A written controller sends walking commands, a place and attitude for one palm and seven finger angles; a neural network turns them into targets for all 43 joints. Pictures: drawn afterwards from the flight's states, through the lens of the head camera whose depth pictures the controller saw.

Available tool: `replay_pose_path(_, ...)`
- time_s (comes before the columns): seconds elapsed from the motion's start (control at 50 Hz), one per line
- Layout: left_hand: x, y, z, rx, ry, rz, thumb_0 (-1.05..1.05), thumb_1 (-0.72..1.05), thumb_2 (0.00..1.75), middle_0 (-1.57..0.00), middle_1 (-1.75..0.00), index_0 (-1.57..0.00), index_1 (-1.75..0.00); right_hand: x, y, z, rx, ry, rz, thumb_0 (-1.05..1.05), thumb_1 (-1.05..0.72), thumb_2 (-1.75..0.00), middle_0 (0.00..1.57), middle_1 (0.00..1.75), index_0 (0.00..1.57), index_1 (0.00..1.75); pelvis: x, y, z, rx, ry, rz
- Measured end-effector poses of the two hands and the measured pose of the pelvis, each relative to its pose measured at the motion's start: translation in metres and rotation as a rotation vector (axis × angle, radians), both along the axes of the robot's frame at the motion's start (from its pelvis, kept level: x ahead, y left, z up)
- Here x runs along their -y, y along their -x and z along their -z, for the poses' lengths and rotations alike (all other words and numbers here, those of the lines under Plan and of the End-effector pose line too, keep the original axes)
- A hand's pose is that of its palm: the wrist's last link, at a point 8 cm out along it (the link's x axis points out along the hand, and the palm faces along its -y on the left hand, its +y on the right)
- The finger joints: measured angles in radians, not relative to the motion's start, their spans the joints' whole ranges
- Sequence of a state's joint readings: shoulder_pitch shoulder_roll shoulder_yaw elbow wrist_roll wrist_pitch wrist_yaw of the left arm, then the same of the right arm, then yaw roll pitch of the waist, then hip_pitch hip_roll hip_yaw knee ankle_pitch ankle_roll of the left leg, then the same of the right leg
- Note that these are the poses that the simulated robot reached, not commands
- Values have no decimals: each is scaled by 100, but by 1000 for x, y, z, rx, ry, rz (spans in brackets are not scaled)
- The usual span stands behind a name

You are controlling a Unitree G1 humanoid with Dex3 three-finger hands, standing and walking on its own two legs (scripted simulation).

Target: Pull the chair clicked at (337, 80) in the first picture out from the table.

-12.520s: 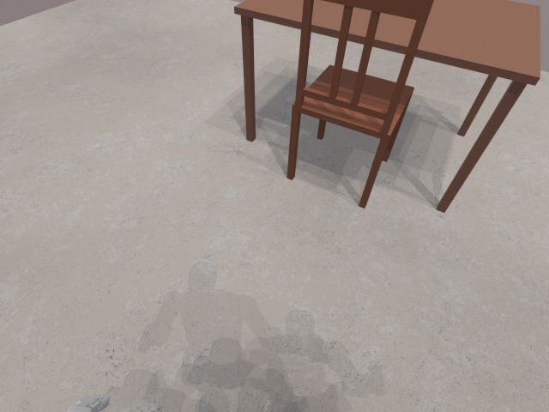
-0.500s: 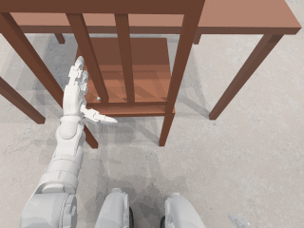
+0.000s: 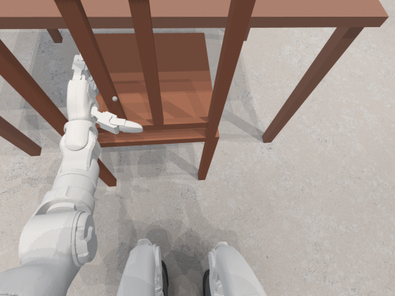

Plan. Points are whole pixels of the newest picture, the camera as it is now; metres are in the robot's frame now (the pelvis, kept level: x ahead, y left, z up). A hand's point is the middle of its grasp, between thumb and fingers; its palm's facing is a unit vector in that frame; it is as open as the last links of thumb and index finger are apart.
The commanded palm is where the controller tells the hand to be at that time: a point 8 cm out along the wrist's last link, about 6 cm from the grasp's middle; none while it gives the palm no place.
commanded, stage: push the fingers through the gap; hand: left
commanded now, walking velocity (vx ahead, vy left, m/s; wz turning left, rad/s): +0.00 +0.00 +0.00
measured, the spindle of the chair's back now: (102, 79) +0.53 +0.15 +0.06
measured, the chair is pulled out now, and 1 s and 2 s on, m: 0.00 0.00 0.03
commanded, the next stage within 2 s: hook a spindle and tug to test in 0.36 s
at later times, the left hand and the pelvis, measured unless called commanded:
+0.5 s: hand (114, 99) +0.49 +0.13 +0.04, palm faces +0.02 -1.00 -0.04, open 16.9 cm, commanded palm +0.46 +0.17 +0.03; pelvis +0.01 +0.00 +0.00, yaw +0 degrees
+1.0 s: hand (115, 99) +0.49 +0.13 +0.04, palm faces +0.04 -1.00 -0.03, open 12.4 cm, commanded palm +0.46 +0.17 +0.03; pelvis +0.01 +0.00 +0.01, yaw +0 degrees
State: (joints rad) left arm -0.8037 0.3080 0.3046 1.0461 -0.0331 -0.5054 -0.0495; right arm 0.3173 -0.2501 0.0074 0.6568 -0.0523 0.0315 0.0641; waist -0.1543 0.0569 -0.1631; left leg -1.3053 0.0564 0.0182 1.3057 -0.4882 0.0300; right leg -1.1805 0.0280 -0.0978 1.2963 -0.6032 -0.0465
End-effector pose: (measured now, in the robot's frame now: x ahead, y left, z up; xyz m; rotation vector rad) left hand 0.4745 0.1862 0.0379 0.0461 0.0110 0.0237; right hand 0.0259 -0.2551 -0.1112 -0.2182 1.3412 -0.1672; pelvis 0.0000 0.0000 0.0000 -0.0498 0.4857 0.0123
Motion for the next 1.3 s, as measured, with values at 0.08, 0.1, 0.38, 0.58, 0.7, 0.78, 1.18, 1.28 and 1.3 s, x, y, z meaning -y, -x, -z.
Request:
replay_pose_path(0.08, 1, -4, 0, -3, 3, -4, -1, -50, 30, -6, -8, -7, -8, -1, 4, -1, -15, -3, 10, 0, -91, -90, 20, 30, 21, 30, 0, -2, -1, -5, 1, 2)
replay_pose_path(0.1, 1, -4, 0, 1, 2, -3, -1, -50, 30, -6, -8, -6, -8, -1, 4, -2, -16, -4, 13, 0, -91, -90, 20, 30, 21, 30, 0, -2, -1, -5, 0, 3)
replay_pose_path(0.38, -2, 7, 0, 0, 2, -10, -1, -50, 30, -6, -8, -7, -8, 0, -16, -8, 26, -8, -6, 0, -91, -90, 20, 30, 21, 30, 1, -7, -7, 8, -2, 0)
replay_pose_path(0.58, 1, 3, 0, -5, 10, 3, -1, -50, 30, -7, -13, -8, -13, 2, -26, -5, 43, 2, -17, 0, -91, -90, 20, 30, 20, 30, 1, -6, -4, 5, -2, -2)
replay_pose_path(0.7, 1, 1, 2, 0, 11, -3, -1, -50, 30, -14, -33, -14, -33, 1, -22, -4, 41, 4, -12, 0, -91, -90, 20, 30, 20, 30, 1, -5, -2, 1, -1, -1)
replay_pose_path(0.78, 1, 0, 0, 11, 7, 0, -1, -50, 30, -20, -51, -20, -52, -1, -17, -3, 27, -4, -3, 0, -91, -90, 20, 30, 20, 30, 1, -5, -2, 0, -1, 1)
replay_pose_path(1.18, 2, 3, -1, 2, 17, -29, 0, 20, 61, -45, -135, -43, -138, -2, -11, -5, 8, -9, 0, 0, -91, -90, 20, 30, 21, 30, -1, -6, -6, 4, -2, -1)
replay_pose_path(1.28, 2, 3, -1, 5, 19, -32, 0, 48, 72, -45, -137, -43, -141, -1, -13, -5, 3, -7, 1, 0, -91, -90, 20, 30, 20, 30, -1, -7, -6, 2, -2, -2)
replay_pose_path(1.3, 2, 3, -1, 4, 18, -32, 0, 53, 75, -45, -137, -43, -141, -1, -14, -5, 4, -8, 1, 0, -91, -90, 20, 30, 20, 30, -1, -7, -6, 2, -2, -2)
